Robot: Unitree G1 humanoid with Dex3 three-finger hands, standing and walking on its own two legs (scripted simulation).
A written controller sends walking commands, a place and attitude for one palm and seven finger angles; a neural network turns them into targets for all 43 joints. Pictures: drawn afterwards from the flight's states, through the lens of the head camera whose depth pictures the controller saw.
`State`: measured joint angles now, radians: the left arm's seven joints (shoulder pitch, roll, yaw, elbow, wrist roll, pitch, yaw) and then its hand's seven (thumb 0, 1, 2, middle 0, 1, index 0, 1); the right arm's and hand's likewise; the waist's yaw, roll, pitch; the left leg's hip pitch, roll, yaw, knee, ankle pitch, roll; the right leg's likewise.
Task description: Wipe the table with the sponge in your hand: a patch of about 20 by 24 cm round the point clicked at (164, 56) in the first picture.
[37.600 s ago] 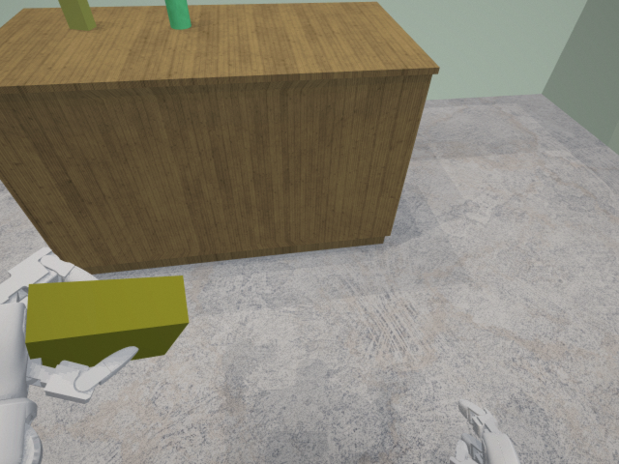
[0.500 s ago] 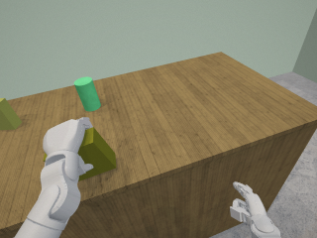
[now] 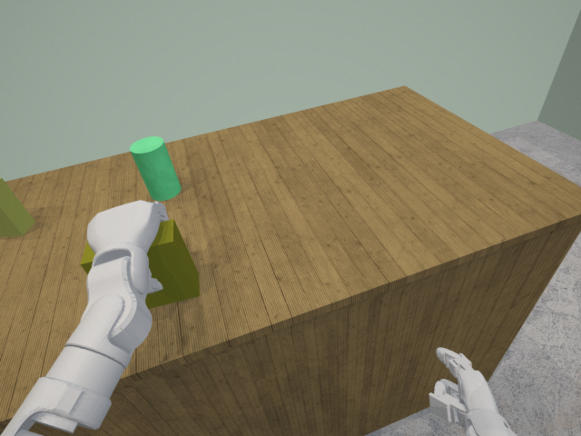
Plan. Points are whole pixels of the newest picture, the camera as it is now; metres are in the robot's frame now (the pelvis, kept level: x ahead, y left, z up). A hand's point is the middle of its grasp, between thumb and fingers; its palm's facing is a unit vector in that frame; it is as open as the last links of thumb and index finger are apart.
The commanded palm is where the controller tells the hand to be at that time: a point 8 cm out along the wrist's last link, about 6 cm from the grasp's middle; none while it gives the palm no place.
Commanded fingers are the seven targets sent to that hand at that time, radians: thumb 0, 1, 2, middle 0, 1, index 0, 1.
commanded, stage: wipe forward along the middle lane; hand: left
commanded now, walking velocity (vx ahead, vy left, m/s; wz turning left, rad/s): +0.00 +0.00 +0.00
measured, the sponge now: (151, 278) +0.31 +0.26 +0.08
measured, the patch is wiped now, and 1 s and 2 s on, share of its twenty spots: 0.90 0.90 0.90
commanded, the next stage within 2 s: slide back across to the first lane in 0.98 s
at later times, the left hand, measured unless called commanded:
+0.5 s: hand (143, 230) +0.36 +0.28 +0.13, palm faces -0.03 -0.04 -1.00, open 9.4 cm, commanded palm +0.34 +0.29 +0.16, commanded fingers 0.00 0.10 1.30 -1.20 -1.60 -1.20 -1.60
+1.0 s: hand (142, 210) +0.40 +0.31 +0.13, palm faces -0.07 -0.02 -1.00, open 9.4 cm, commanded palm +0.39 +0.31 +0.16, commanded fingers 0.00 0.10 1.30 -1.20 -1.60 -1.20 -1.60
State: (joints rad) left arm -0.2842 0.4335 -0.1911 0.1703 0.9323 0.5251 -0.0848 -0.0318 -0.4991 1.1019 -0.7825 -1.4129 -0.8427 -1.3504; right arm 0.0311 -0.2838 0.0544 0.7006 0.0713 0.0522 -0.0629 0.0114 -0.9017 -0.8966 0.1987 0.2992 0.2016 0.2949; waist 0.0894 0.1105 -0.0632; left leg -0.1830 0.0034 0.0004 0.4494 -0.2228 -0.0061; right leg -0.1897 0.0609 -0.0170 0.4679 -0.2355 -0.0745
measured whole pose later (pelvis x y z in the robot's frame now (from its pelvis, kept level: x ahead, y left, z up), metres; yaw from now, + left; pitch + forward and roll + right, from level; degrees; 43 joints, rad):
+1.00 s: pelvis +0.00 +0.01 +0.00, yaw +1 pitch +4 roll +0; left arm -0.74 0.50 -0.10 0.84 0.99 0.28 -0.03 0.00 -0.52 1.13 -0.79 -1.39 -0.85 -1.36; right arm 0.18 -0.29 0.03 0.73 0.08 0.07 -0.07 0.01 -0.90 -0.90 0.20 0.30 0.20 0.29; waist 0.01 0.07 -0.10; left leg -0.33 0.00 -0.01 0.47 -0.21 0.01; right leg -0.31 0.05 -0.03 0.44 -0.21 -0.06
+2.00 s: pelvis +0.03 +0.05 +0.00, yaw +2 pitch +3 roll -1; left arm -0.43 0.58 -0.01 0.40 0.96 0.29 -0.12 -0.01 -0.50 1.12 -0.76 -1.42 -0.81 -1.40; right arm 0.11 -0.29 0.03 0.66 0.07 0.09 -0.04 0.01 -0.90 -0.90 0.20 0.30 0.20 0.29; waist 0.07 0.08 -0.06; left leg -0.23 -0.04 -0.02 0.43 -0.24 0.05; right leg -0.19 0.02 -0.03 0.37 -0.23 -0.02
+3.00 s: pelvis +0.02 +0.03 +0.00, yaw +0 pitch +0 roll +0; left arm -0.02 0.55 0.00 -0.05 0.90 0.43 -0.06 0.01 -0.46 1.12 -0.72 -1.47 -0.77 -1.45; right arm 0.05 -0.29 0.05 0.64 0.07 0.08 -0.03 0.01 -0.90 -0.90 0.20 0.30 0.20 0.29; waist 0.08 0.10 -0.07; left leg -0.21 -0.01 0.00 0.49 -0.27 0.03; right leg -0.19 0.05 -0.01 0.46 -0.26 -0.04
